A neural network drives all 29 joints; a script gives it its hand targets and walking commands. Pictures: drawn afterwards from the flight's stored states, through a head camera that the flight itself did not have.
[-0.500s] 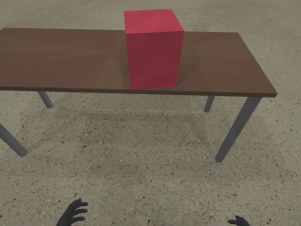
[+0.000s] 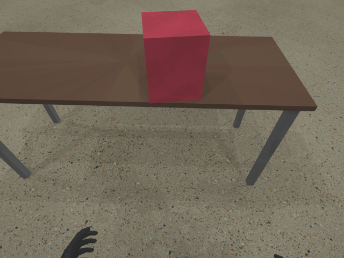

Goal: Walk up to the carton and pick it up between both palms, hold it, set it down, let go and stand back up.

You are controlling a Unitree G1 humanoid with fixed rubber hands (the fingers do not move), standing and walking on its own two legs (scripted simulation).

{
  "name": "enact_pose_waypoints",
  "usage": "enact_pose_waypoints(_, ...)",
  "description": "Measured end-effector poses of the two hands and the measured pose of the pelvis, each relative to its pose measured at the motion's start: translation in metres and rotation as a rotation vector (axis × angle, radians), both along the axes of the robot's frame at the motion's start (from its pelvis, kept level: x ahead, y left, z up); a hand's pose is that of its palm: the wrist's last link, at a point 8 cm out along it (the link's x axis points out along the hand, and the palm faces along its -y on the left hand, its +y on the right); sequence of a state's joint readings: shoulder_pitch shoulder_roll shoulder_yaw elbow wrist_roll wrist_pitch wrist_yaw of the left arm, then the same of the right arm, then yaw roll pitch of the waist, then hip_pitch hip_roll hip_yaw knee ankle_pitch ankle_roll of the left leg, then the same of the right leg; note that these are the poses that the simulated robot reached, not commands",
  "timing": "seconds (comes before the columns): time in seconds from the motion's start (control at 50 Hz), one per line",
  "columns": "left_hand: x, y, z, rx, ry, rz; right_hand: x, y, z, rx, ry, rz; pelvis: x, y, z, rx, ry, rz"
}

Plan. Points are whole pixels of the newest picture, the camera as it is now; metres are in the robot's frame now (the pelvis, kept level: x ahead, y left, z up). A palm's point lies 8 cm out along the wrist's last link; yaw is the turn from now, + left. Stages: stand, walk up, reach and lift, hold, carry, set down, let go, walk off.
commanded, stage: stand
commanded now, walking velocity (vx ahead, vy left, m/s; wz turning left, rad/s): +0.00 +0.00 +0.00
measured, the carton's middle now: (172, 57) +0.78 +0.04 +0.07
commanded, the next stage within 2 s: walk up in 1.16 s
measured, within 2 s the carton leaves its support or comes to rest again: neither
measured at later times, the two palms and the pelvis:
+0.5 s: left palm out of the picture +0.13 +0.25 -0.09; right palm out of the picture +0.09 -0.26 -0.11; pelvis +0.00 +0.00 +0.00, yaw +0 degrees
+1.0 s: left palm out of the picture +0.11 +0.26 -0.09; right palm out of the picture +0.07 -0.26 -0.12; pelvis -0.01 +0.00 +0.00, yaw +0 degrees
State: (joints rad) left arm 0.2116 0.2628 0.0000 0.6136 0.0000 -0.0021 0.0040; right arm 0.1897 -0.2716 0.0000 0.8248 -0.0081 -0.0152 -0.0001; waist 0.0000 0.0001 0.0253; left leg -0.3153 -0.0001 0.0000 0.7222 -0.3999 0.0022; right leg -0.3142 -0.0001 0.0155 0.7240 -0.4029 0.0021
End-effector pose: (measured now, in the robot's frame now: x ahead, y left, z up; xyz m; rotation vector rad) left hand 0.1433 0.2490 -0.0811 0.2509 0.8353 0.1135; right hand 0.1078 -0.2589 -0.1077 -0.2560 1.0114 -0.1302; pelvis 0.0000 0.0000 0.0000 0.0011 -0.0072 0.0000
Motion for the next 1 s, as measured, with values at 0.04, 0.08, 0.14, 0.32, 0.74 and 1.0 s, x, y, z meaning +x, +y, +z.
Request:
enact_pose_waypoints(0.04, 0.000, 0.001, 0.000, 0.001, 0.002, 0.000, -0.001, 0.000, -0.001, 0.000, 0.005, -0.001, 0.000, 0.000, 0.000, 0.000, 0.000, 0.000)
enact_pose_waypoints(0.08, -0.001, 0.001, 0.000, 0.003, 0.004, 0.001, -0.002, 0.000, -0.001, 0.000, 0.009, -0.003, 0.000, 0.000, 0.000, 0.000, 0.000, 0.000)
enact_pose_waypoints(0.14, -0.002, 0.002, -0.001, 0.004, 0.010, 0.002, -0.004, -0.001, -0.002, -0.001, 0.015, -0.004, 0.000, 0.000, 0.000, 0.000, 0.000, 0.000)
enact_pose_waypoints(0.32, -0.006, 0.003, -0.004, 0.005, 0.028, 0.007, -0.008, -0.002, -0.004, -0.004, 0.031, -0.008, 0.000, 0.000, 0.000, 0.000, 0.000, 0.000)
enact_pose_waypoints(0.74, -0.020, 0.006, -0.010, 0.012, 0.065, 0.021, -0.021, -0.004, -0.007, -0.005, 0.064, -0.019, -0.005, 0.000, 0.000, 0.000, -0.007, 0.000)
enact_pose_waypoints(1.0, -0.032, 0.009, -0.013, 0.015, 0.082, 0.028, -0.034, -0.006, -0.009, -0.007, 0.078, -0.025, -0.012, 0.000, 0.000, 0.000, -0.017, 0.000)
